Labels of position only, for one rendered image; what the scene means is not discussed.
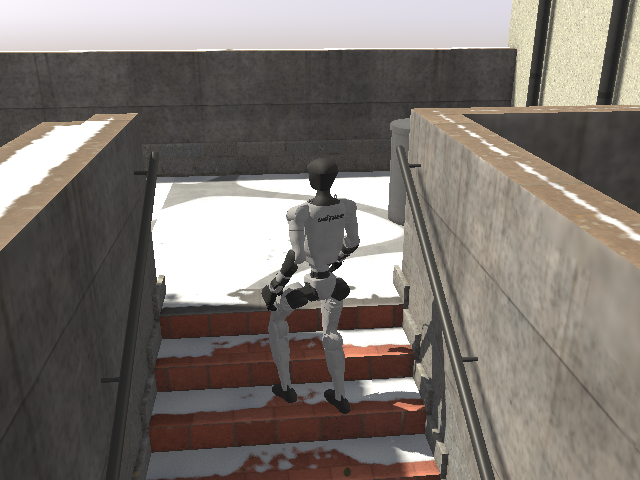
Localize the right robot forearm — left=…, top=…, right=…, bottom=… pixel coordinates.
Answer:
left=336, top=239, right=360, bottom=263

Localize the left robot forearm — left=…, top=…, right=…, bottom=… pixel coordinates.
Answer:
left=269, top=250, right=298, bottom=294

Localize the right robot foot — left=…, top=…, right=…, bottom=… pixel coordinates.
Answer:
left=324, top=389, right=351, bottom=414

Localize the robot left hand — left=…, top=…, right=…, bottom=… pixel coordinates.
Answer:
left=261, top=285, right=283, bottom=311

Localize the right robot upper arm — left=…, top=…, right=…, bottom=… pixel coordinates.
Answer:
left=337, top=198, right=360, bottom=248

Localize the robot right hand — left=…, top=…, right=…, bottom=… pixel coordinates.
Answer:
left=327, top=261, right=344, bottom=273

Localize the robot right thigh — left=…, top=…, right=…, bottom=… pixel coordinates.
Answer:
left=321, top=276, right=350, bottom=351

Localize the left robot upper arm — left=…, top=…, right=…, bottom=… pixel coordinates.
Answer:
left=286, top=204, right=308, bottom=264

